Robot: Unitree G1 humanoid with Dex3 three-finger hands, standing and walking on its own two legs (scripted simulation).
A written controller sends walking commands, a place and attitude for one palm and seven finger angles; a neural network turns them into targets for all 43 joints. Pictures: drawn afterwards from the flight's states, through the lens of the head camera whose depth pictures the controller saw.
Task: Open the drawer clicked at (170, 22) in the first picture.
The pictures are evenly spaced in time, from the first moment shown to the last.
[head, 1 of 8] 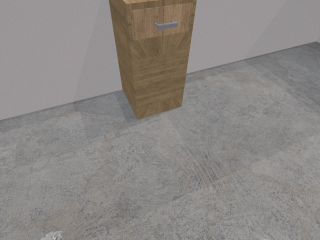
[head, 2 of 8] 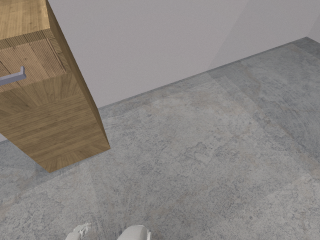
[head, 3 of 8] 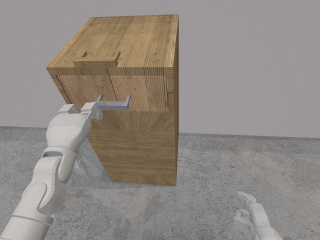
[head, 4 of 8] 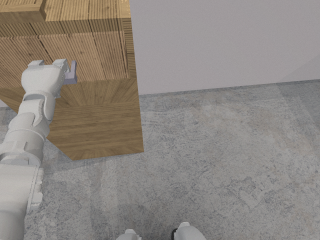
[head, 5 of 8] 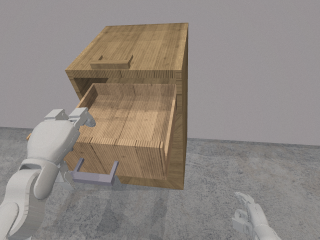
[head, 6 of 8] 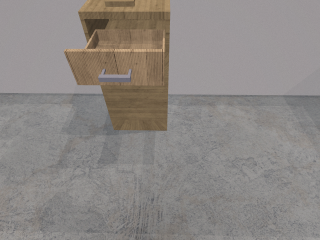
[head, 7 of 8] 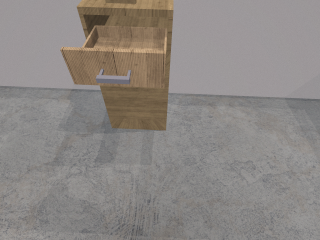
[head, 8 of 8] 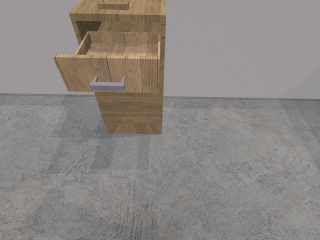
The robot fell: no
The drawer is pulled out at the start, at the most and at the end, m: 0.00 0.30 0.30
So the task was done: yes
